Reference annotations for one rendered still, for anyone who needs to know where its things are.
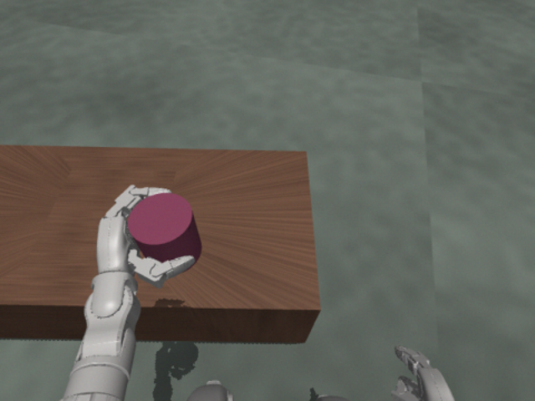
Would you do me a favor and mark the right robot hand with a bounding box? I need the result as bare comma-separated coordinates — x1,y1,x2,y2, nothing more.
391,345,455,401

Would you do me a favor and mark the can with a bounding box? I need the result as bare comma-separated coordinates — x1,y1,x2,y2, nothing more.
128,193,201,271

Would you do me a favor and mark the left robot hand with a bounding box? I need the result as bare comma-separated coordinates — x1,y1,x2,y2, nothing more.
96,185,195,288

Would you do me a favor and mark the left robot arm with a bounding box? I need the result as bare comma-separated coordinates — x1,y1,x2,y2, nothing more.
59,271,141,401

